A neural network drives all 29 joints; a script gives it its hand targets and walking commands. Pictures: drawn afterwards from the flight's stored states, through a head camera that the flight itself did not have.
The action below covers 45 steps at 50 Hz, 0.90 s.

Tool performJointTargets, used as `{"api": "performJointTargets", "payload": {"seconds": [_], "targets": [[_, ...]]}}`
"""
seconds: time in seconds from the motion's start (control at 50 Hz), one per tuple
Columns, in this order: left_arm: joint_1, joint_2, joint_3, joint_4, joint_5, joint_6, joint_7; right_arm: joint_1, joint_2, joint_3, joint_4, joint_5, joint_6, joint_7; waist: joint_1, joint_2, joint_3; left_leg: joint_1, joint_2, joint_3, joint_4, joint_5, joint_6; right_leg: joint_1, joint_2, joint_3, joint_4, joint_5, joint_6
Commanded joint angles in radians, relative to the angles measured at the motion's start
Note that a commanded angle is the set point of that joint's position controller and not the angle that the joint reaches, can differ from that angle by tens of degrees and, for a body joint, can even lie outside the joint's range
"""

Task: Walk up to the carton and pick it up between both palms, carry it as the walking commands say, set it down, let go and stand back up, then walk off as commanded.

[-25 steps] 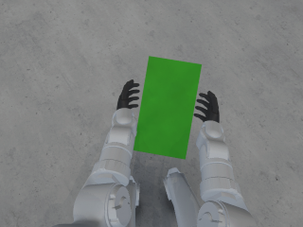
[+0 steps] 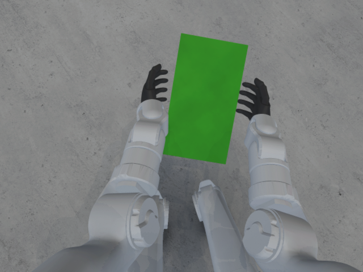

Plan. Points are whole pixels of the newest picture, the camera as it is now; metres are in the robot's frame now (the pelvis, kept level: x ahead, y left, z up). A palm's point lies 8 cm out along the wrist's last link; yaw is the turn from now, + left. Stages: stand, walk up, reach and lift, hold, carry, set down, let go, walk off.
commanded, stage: set down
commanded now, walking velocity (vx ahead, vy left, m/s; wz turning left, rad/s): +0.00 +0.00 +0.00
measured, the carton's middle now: (200, 102) +0.49 -0.10 -0.17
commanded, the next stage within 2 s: none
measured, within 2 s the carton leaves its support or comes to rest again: neither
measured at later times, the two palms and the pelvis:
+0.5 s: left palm (158, 102) +0.49 +0.01 -0.15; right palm (250, 116) +0.43 -0.22 -0.16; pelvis -0.01 -0.01 -0.06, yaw +0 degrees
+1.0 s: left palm (162, 104) +0.52 +0.00 -0.24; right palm (241, 118) +0.45 -0.23 -0.25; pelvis -0.02 -0.01 -0.12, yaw +0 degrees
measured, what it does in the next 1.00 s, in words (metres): lowers itself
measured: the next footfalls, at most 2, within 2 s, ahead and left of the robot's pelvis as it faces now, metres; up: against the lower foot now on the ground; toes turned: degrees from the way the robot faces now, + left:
none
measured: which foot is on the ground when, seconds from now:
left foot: down 0.00-1.00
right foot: down 0.00-1.00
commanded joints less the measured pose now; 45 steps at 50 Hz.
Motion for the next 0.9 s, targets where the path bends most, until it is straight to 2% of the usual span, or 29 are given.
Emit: {"api": "performJointTargets", "payload": {"seconds": [0.0,0.22,0.6,0.88], "targets": [[-0.489,-0.972,-0.393,0.109,-0.094,-0.021,-0.257,-0.653,0.789,0.497,0.064,0.102,-0.026,0.267,-0.074,0.047,-0.906,0.503,-0.056,0.128,-0.148,0.154,-0.026,0.402,0.078,-0.200,-0.104,0.285,-0.052],[-0.561,-0.927,-0.382,0.114,-0.110,-0.019,-0.262,-0.721,0.768,0.482,0.062,0.108,-0.018,0.264,-0.074,0.043,-0.949,0.395,-0.060,0.145,-0.064,0.148,-0.026,0.344,0.080,-0.204,-0.028,0.300,-0.039],[-0.703,-0.856,-0.370,0.140,-0.142,-0.019,-0.281,-0.877,0.743,0.516,0.032,0.150,-0.015,0.235,-0.066,0.005,-1.002,0.176,-0.067,0.183,0.112,0.130,-0.011,0.315,0.072,-0.212,0.098,0.326,-0.013],[-0.828,-0.803,-0.346,0.166,-0.163,-0.007,-0.284,-1.013,0.682,0.493,0.035,0.159,-0.011,0.235,-0.077,0.016,-0.997,0.100,-0.062,0.190,0.209,0.101,-0.007,0.222,0.060,-0.227,0.189,0.290,-0.016]]}}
